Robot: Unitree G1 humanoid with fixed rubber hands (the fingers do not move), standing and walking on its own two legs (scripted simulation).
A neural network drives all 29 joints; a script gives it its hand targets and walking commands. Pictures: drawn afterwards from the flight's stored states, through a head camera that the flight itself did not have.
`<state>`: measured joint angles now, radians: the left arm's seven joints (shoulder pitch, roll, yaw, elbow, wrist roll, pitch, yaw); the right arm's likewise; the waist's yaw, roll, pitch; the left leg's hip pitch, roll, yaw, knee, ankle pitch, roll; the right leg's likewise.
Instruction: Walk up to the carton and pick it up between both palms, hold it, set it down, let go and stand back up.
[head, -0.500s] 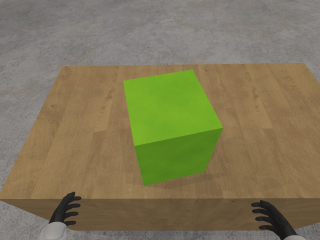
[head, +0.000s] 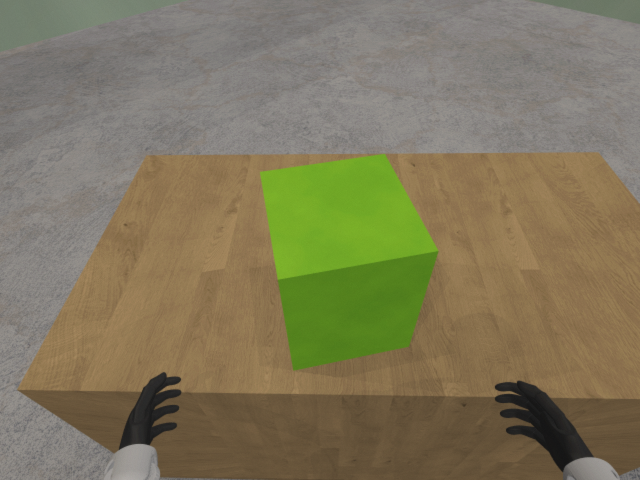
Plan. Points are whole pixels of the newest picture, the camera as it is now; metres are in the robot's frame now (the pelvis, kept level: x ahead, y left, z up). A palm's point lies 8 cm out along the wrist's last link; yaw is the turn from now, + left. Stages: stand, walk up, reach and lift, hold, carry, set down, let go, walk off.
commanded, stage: reach and lift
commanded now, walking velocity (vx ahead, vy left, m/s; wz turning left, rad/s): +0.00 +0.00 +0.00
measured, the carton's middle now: (338, 263) +0.44 -0.01 -0.02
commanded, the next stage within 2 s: none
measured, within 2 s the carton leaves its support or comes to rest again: neither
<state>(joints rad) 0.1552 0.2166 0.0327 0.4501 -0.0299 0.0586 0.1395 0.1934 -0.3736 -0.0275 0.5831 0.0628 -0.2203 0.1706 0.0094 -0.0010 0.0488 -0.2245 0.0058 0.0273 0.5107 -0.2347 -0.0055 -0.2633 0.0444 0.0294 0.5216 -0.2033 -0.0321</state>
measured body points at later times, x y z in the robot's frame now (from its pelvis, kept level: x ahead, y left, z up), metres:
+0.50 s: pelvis +0.03 +0.00 +0.00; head +0.05 -0.01 +0.45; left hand +0.24 +0.21 -0.03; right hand +0.23 -0.26 -0.03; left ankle +0.03 +0.12 -0.73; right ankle +0.05 -0.09 -0.73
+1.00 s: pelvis +0.03 +0.00 +0.00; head +0.04 -0.01 +0.45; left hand +0.24 +0.20 -0.01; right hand +0.29 -0.24 +0.00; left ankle +0.03 +0.12 -0.73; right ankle +0.05 -0.09 -0.73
